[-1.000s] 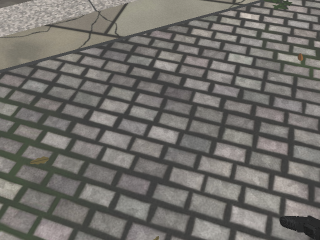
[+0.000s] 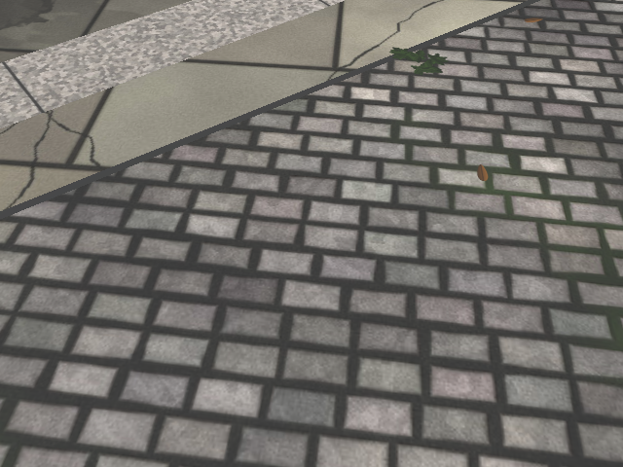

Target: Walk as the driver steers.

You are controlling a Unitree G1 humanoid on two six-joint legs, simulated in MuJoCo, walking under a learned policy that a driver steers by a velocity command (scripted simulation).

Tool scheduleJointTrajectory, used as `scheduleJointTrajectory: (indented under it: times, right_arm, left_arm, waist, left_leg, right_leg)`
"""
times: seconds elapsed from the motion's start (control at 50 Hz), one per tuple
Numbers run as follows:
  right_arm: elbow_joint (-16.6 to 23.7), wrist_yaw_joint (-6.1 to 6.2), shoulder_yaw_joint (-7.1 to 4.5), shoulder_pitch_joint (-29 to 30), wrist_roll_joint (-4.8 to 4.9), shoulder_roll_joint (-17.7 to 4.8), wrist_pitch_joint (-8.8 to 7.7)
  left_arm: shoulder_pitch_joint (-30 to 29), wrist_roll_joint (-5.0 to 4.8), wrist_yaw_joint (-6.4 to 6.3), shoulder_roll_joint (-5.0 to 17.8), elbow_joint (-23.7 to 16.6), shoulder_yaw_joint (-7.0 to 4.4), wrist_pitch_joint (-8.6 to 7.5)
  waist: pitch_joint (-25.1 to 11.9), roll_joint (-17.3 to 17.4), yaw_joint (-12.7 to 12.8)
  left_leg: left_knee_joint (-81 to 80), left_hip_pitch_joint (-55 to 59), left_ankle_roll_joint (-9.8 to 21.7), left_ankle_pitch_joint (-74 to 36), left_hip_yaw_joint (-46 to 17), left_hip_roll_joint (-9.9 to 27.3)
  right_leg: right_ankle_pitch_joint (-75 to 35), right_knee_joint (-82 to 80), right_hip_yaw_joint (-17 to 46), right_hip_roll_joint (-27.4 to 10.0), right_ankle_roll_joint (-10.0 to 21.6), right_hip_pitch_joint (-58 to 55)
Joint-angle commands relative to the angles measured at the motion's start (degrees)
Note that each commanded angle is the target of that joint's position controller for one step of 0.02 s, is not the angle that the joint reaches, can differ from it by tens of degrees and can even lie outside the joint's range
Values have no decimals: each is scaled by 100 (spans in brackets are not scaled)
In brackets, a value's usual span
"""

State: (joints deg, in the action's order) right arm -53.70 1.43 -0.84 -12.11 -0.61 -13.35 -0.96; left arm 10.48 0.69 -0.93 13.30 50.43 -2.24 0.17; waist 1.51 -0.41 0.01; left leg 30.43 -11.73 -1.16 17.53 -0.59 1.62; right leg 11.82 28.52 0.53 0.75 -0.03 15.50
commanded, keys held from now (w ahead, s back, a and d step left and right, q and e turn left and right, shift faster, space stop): no key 0.26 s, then w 0.74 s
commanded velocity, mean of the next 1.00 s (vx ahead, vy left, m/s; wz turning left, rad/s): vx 0.26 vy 0.00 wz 0.00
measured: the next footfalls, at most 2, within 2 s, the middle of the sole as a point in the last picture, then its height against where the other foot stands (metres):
left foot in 0.98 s outside the picture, level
right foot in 1.52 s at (370, 358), level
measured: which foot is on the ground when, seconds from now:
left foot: down 0.00-0.52, up 0.54-0.96, down 0.98-1.00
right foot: down 0.00-1.00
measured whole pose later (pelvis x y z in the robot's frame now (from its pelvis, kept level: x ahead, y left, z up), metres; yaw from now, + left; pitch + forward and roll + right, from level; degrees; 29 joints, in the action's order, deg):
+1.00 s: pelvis +0.29 +0.02 -0.02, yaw +0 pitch +1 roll +0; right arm -47.9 -2.3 -2.6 3.9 1.3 -13.3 -5.4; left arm 26.4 -0.2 -0.8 13.4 63.8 -2.4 -2.9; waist 2.8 -0.3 3.7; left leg 32.5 -29.3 4.7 4.7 3.6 -0.3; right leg 27.0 27.6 -1.5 -1.8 0.0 -6.7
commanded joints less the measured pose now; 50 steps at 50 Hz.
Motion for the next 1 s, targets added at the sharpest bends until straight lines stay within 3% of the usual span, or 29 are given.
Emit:
scheduleJointTrajectory:
  times: [0.02, 0.26, 0.28, 0.3, 0.34, 0.38, 0.4, 0.44, 0.48, 0.5, 0.52, 0.54, 0.56, 0.58, 0.62, 0.64, 0.66, 0.7, 0.76, 0.82, 0.88, 0.92, 0.94, 0.96, 0.98, 1.0]
  right_arm:
    - [113, 24, -138, -93, 21, -722, -49]
    - [-267, 11, -112, -84, 36, -631, 4]
    - [-356, 16, -105, -206, 40, -584, 15]
    - [-404, 27, -129, -254, 71, -636, 36]
    - [-370, 59, -209, -262, 121, -866, 51]
    - [-416, 70, -316, -567, 184, -1164, -38]
    - [-429, 75, -361, -582, 211, -1237, -100]
    - [-356, 49, -356, -383, 211, -1104, -204]
    - [-207, -4, -343, 61, 261, -1012, -207]
    - [-122, -24, -308, 203, 235, -886, -226]
    - [28, -39, -201, 314, 188, -513, -270]
    - [255, -1, -198, 413, 209, -461, -365]
    - [241, -25, -263, 366, 333, -688, -433]
    - [177, -86, -268, 259, 387, -698, -492]
    - [129, -121, -335, 318, 293, -744, -548]
    - [129, -153, -362, 349, 237, -728, -531]
    - [143, -190, -350, 376, 223, -613, -506]
    - [260, -224, -321, 675, 191, -463, -447]
    - [559, -244, -219, 1432, 190, -266, -417]
    - [731, -304, -176, 1903, 227, -300, -406]
    - [893, -384, -186, 2110, 251, -426, -432]
    - [880, -415, -268, 1837, 240, -623, -459]
    - [789, -402, -350, 1424, 230, -777, -457]
    - [526, -368, -482, 541, 236, -975, -438]
    - [247, -313, -595, -497, 229, -1207, -404]
    - [75, -289, -718, -1288, 85, -1744, -384]
  left_arm:
    - [-159, -33, -30, 563, -146, -135, -62]
    - [-180, -65, -140, 640, 542, -147, 64]
    - [-96, -67, -142, 578, 642, -132, 74]
    - [-88, -92, -143, 577, 701, -137, 86]
    - [-206, -123, -132, 600, 698, -155, 44]
    - [-496, -155, -68, 469, 571, -127, -137]
    - [-558, -181, -16, 437, 538, -118, -235]
    - [-452, -241, 79, 420, 573, -127, -389]
    - [343, -260, 119, 442, 940, -189, -458]
    - [886, -216, 115, 585, 1178, -265, -451]
    - [1576, -202, 88, 1045, 1316, -397, -467]
    - [2133, -166, 175, 1434, 1406, -441, -531]
    - [1663, -100, 183, 1040, 1308, -286, -624]
    - [1277, -117, 191, 746, 1157, -201, -687]
    - [938, -126, 223, 609, 1022, -116, -703]
    - [1003, -95, 215, 441, 1033, -51, -661]
    - [1143, -77, 189, 458, 1068, -36, -629]
    - [1343, -68, 108, 558, 1107, -27, -574]
    - [1387, -46, 13, 765, 1059, -46, -528]
    - [1667, -96, -12, 828, 1134, -76, -527]
    - [1724, -169, -24, 822, 1191, -119, -495]
    - [1580, -152, -26, 935, 1141, -177, -448]
    - [1499, -131, -26, 1013, 1107, -211, -409]
    - [1407, -97, -26, 975, 1069, -202, -352]
    - [1361, -46, -19, 871, 977, -147, -327]
    - [2081, -50, 65, 117, 891, 63, -413]
  waist:
    - [-278, 140, -64]
    - [-172, 62, -24]
    - [-288, 93, -27]
    - [-182, 186, -32]
    - [299, 530, -84]
    - [702, 1041, -225]
    - [882, 1137, -223]
    - [947, 1025, -53]
    - [693, 810, 387]
    - [471, 486, 569]
    - [180, -830, 761]
    - [-98, -1783, 882]
    - [155, -991, 570]
    - [348, -680, 391]
    - [430, -370, 231]
    - [355, -376, 214]
    - [315, -509, 219]
    - [351, -404, 266]
    - [530, -346, 392]
    - [683, -439, 489]
    - [759, -419, 366]
    - [457, -476, 93]
    - [106, -593, -155]
    - [-423, -603, -607]
    - [-1050, -477, -1039]
    - [-2093, 916, -779]
  left_leg:
    - [-622, -203, 148, -1036, -207, 205]
    - [-762, -70, 173, -1349, -92, 93]
    - [-833, -11, 193, -775, -47, 46]
    - [-908, -93, 281, 123, -78, 23]
    - [-1250, -325, 625, 2053, -614, 325]
    - [-1904, -175, 1127, 2970, -1842, 1211]
    - [-2099, -207, 1350, 2903, -2297, 1593]
    - [-1983, -147, 1335, 2183, -2176, 1649]
    - [-1465, -804, 961, 1453, -1276, 1077]
    - [-762, -1229, 757, 736, -774, 687]
    - [1130, -2044, 326, 251, 171, -44]
    - [2717, -2964, 185, 1440, 80, -500]
    - [3660, -3420, 301, 1428, -452, -135]
    - [3876, -3574, 449, 857, -528, 111]
    - [3476, -3552, 542, -98, -362, 465]
    - [3258, -3314, 514, -381, -266, 542]
    - [3023, -3149, 434, -525, -160, 558]
    - [2481, -3175, 242, -794, 35, 506]
    - [1189, -2847, 113, -1447, 222, 341]
    - [465, -2407, 159, -1932, 356, 173]
    - [74, -2382, 381, -1916, 211, 171]
    - [-12, -1879, 561, -1629, 275, 16]
    - [62, -1266, 664, -1455, 401, -167]
    - [78, -177, 811, -1379, 528, -358]
    - [207, 1445, 1041, -1259, 74, 39]
    - [-207, 3730, 2011, 161, -2669, 1632]
  right_leg:
    - [-1092, -251, 239, -227, 151, -550]
    - [-1286, -306, 215, -256, 100, -784]
    - [-735, -300, 117, -175, 99, -827]
    - [165, -176, -35, -27, 113, -690]
    - [1699, 236, -248, 179, 158, 71]
    - [1430, 1053, -407, 148, 186, 854]
    - [1232, 1383, -255, -63, 258, 1079]
    - [1362, 1175, -163, -262, 419, 1049]
    - [731, -28, -408, -37, 482, -572]
    - [391, -212, -156, -68, 463, -1421]
    - [1229, -1091, 1607, -1065, 900, -2197]
    - [1629, -1935, 3868, -2135, 1654, -2695]
    - [1696, -1866, 3862, -2303, 1714, -2498]
    - [1460, -1827, 3165, -2058, 1500, -2341]
    - [475, -1921, 2116, -1701, 1133, -2133]
    - [-111, -1971, 1653, -1492, 1013, -2015]
    - [-650, -1998, 1374, -1413, 1016, -1927]
    - [-1340, -2069, 974, -1308, 1069, -1883]
    - [-1448, -2261, 585, -1176, 1041, -1439]
    - [-1306, -2441, 390, -1230, 1049, -1287]
    - [-1703, -2273, 299, -1476, 967, -1783]
    - [-2984, -1763, 197, -1575, 852, -2129]
    - [-4075, -1230, 125, -1559, 788, -2212]
    - [-4794, -202, -45, -1364, 661, -2027]
    - [-4084, 1210, -145, -1127, 492, -1040]
    - [-1329, 3661, -276, -140, 96, 1275]
Over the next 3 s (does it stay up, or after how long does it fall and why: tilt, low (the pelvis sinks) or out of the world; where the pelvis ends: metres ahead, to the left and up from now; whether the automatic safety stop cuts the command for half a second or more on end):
stays up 1.44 -0.04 0.01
